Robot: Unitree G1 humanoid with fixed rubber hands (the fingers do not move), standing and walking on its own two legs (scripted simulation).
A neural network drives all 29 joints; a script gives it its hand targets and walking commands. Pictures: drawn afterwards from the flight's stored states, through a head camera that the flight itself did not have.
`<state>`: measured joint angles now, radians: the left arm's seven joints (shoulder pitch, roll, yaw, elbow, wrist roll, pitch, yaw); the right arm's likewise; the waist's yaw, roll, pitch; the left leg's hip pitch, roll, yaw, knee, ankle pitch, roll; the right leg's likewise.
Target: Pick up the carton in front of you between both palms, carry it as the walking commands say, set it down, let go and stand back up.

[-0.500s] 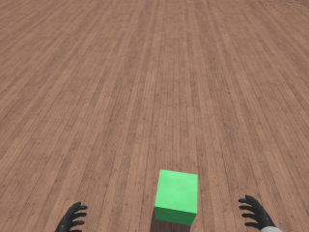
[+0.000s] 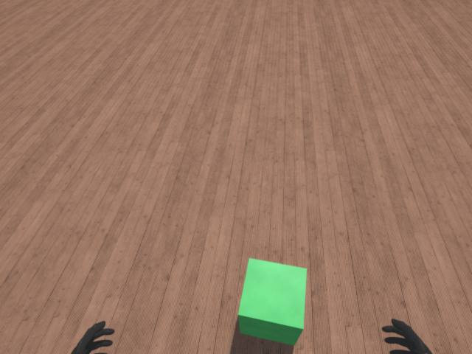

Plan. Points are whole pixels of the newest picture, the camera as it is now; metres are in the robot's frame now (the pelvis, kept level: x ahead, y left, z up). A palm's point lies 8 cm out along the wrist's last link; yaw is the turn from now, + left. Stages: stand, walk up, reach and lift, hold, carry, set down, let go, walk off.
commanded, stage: stand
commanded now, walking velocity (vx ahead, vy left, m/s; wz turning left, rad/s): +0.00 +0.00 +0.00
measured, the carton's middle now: (272, 302) +0.40 -0.09 -0.64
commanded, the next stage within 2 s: none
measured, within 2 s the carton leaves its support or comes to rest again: neither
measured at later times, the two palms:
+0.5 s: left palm out of the picture +0.09 +0.31 -0.08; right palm out of the picture +0.09 -0.29 -0.09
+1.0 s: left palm out of the picture +0.07 +0.31 -0.09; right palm out of the picture +0.06 -0.30 -0.10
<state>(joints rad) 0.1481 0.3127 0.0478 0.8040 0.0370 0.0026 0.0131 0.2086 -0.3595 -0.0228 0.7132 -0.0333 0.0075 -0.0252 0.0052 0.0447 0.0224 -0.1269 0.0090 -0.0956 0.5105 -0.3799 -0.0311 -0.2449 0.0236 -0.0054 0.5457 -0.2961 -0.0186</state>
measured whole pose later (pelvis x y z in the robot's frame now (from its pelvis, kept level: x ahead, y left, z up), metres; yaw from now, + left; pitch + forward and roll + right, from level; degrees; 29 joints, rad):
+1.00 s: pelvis -0.03 +0.01 +0.01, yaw -1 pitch -2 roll +0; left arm 0.10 0.37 0.03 1.03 0.02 0.00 0.00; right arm 0.18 -0.39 0.00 0.94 -0.02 -0.01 -0.02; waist 0.01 0.02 0.03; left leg -0.06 0.00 -0.07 0.38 -0.27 -0.02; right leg -0.19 0.02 0.02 0.41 -0.18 -0.01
